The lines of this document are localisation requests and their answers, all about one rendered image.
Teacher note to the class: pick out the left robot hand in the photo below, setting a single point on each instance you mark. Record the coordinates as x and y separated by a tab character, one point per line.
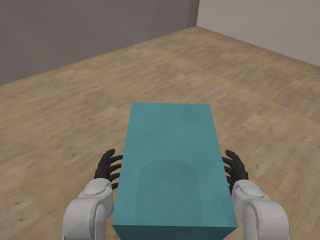
104	169

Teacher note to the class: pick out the right robot hand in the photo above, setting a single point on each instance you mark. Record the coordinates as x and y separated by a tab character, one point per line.
237	171

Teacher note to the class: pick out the right robot forearm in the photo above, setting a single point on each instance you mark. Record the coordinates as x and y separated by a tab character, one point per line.
262	218

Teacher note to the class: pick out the left robot forearm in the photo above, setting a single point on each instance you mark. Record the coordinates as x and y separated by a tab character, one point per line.
85	217

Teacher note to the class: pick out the carton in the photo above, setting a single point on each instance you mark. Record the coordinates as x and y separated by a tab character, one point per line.
172	183

